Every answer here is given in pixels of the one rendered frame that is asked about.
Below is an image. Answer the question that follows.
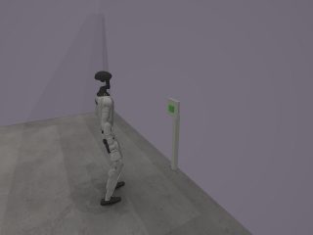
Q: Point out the left robot upper arm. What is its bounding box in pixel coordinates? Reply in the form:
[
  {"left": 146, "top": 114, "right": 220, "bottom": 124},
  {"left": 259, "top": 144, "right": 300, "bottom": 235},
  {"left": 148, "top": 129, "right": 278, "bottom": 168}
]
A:
[{"left": 94, "top": 91, "right": 99, "bottom": 116}]

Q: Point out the panel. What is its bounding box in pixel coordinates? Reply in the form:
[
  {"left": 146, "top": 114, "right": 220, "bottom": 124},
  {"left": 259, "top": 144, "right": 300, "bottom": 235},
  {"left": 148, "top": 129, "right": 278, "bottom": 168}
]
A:
[{"left": 167, "top": 98, "right": 180, "bottom": 170}]

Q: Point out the robot head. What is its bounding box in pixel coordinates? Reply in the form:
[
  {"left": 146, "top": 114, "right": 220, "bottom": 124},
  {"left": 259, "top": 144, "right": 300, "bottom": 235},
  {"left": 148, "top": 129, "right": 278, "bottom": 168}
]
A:
[{"left": 94, "top": 70, "right": 112, "bottom": 97}]

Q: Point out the right robot upper arm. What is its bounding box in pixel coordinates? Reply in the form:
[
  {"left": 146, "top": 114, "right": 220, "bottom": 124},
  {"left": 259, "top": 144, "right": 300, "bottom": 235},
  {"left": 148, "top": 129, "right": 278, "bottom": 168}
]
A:
[{"left": 101, "top": 97, "right": 112, "bottom": 129}]

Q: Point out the right robot hand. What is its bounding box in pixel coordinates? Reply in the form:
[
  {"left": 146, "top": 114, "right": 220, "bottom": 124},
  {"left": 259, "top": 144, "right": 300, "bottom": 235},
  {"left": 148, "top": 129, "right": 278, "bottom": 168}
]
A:
[{"left": 111, "top": 150, "right": 123, "bottom": 169}]

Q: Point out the left robot foot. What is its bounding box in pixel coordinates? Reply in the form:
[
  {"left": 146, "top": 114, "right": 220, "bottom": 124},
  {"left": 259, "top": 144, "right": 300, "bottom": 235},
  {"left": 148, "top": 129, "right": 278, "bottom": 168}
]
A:
[{"left": 115, "top": 181, "right": 125, "bottom": 189}]

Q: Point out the robot right forearm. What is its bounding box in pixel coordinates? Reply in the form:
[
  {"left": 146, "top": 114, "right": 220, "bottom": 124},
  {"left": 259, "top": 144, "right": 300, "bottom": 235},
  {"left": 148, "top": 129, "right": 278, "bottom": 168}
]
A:
[{"left": 103, "top": 122, "right": 117, "bottom": 153}]

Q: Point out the button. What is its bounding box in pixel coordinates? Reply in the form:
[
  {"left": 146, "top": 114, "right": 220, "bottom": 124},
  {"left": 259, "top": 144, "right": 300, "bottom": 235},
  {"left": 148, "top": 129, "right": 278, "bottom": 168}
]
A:
[{"left": 168, "top": 105, "right": 174, "bottom": 113}]

